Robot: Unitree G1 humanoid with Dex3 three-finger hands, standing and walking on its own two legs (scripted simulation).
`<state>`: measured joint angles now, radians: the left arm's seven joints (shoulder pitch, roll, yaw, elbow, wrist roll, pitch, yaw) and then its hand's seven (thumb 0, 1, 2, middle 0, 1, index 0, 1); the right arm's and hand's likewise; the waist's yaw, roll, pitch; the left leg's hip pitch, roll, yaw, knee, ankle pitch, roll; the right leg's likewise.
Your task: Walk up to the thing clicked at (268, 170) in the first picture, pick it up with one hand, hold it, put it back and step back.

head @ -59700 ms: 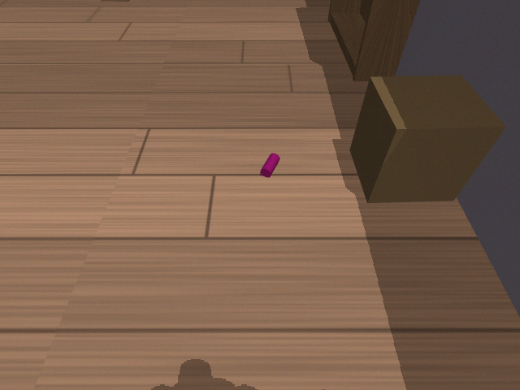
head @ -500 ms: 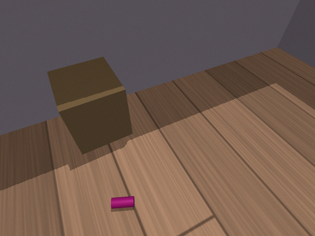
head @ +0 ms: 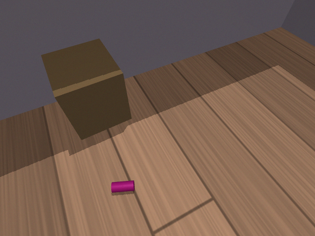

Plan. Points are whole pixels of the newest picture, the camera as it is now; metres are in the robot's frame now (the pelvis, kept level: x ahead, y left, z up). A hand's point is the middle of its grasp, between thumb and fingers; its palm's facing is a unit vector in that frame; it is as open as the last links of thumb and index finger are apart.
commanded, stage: step back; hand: left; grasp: from above
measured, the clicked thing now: (123, 186) +0.48 +0.23 -0.74
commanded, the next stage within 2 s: none
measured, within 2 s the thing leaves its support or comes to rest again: neither
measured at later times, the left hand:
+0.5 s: hand out of the picture +0.04 +0.30 -0.18, palm faces -0.09 -0.93 -0.36, open 7.4 cm
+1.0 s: hand out of the picture -0.07 +0.30 -0.16, palm faces -0.02 -0.92 -0.39, open 7.4 cm
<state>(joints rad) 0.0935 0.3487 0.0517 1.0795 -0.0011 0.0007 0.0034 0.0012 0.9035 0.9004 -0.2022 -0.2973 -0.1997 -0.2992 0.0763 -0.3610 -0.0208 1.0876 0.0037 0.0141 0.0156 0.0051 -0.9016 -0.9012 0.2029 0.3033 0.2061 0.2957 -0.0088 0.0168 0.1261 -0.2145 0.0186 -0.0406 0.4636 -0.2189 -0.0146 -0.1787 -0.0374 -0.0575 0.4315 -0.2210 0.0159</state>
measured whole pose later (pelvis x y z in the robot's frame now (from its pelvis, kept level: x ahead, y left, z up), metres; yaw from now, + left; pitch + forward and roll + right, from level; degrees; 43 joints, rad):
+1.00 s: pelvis -0.22 +0.05 -0.02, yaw +0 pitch -2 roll +0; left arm 0.09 0.36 0.06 0.76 0.03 0.04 0.01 0.00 0.90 0.90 -0.20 -0.30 -0.20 -0.30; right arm 0.18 -0.40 -0.05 0.90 -0.01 0.03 -0.01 0.01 -0.90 -0.90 0.20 0.30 0.20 0.30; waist 0.00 0.00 0.20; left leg -0.25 -0.04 -0.05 0.67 -0.39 0.00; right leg -0.42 -0.04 -0.03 0.65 -0.20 0.00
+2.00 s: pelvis -0.54 +0.03 -0.01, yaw -2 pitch -1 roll -1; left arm 0.13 0.38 0.07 0.80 0.01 0.08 0.00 0.00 0.90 0.90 -0.20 -0.30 -0.20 -0.30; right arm 0.17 -0.35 -0.03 0.86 -0.04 0.02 -0.01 0.01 -0.90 -0.90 0.21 0.30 0.21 0.30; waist 0.00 -0.04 0.15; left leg -0.32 0.02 -0.02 0.60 -0.25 0.02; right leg -0.44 0.09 0.14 1.18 -0.52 0.00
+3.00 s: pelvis -0.60 +0.01 -0.01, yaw +1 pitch -2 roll +0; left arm 0.19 0.36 0.05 0.99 0.03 -0.04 -0.01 0.00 0.90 0.90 -0.20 -0.30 -0.20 -0.30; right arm 0.21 -0.40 -0.05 0.99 -0.02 -0.01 0.02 0.01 -0.90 -0.90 0.20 0.30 0.20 0.30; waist 0.03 0.02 0.08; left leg -0.30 0.02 -0.03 0.61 -0.32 0.00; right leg -0.24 -0.04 -0.06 0.61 -0.33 0.00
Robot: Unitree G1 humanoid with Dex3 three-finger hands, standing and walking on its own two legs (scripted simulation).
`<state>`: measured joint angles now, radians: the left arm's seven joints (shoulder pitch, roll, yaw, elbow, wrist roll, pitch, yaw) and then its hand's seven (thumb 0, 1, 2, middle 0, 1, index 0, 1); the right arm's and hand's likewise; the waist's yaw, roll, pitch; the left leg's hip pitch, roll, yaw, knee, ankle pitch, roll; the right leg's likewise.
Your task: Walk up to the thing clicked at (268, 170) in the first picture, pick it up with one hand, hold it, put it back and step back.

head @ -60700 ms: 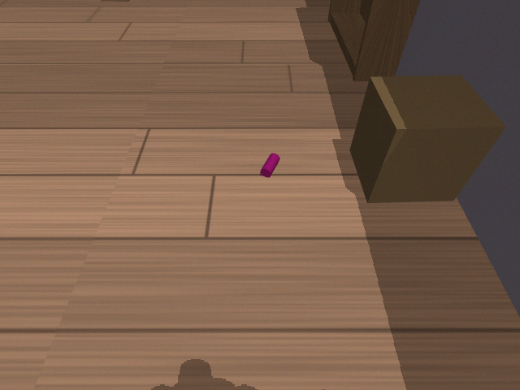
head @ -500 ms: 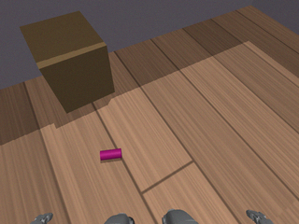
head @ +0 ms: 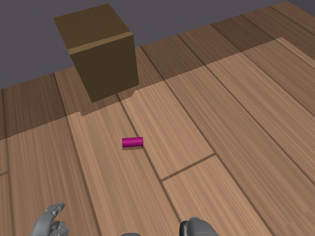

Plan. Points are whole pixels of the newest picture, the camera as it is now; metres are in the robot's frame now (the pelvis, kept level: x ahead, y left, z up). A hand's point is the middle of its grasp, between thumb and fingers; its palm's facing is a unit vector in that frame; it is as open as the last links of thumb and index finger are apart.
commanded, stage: step back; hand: left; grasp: from above
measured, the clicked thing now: (132, 142) +0.70 +0.18 -0.72
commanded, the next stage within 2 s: none
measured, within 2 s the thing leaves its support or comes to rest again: neither
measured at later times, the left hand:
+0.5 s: hand out of the picture -0.10 +0.25 -0.14, palm faces -0.11 -0.91 -0.40, open 7.4 cm
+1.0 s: hand out of the picture -0.19 +0.24 -0.14, palm faces -0.03 -0.94 -0.33, open 7.4 cm
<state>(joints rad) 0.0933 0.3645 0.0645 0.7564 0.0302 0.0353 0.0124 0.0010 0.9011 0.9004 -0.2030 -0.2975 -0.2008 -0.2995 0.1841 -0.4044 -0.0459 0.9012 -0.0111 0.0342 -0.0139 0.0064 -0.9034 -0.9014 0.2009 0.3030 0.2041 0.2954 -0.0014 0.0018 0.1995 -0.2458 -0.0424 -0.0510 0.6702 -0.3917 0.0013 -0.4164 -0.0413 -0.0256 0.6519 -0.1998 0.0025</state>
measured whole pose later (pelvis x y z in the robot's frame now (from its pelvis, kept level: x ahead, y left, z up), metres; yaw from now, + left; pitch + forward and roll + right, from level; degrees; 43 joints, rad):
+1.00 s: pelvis -0.32 -0.01 +0.01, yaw -2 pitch -1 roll -1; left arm 0.13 0.38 0.07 0.80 0.01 0.08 0.00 0.00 0.90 0.90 -0.20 -0.30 -0.20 -0.30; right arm 0.17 -0.35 -0.03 0.86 -0.04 0.02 -0.01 0.01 -0.90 -0.90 0.21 0.30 0.21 0.30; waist 0.00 -0.04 0.15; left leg -0.32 0.02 -0.02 0.60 -0.25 0.02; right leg -0.44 0.09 0.14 1.18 -0.52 0.00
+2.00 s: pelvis -0.38 -0.04 +0.01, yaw +1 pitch -2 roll +0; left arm 0.19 0.36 0.05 0.99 0.03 -0.04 -0.01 0.00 0.90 0.90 -0.20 -0.30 -0.20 -0.30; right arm 0.21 -0.40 -0.05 0.99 -0.02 -0.01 0.02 0.01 -0.90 -0.90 0.20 0.30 0.20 0.30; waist 0.03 0.02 0.08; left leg -0.30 0.02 -0.03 0.61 -0.32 0.00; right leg -0.24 -0.04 -0.06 0.61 -0.33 0.00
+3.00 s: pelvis -0.38 -0.03 +0.03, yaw +0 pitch -3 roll +0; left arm 0.11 0.36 0.00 1.16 0.01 -0.02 -0.02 0.00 0.90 0.90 -0.20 -0.30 -0.20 -0.30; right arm 0.11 -0.35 0.00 1.16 -0.01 -0.01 0.02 0.01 -0.90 -0.90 0.20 0.30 0.21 0.30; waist 0.00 0.01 0.05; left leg -0.16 0.03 -0.01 0.34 -0.13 -0.03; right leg -0.10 -0.03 -0.02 0.34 -0.19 0.02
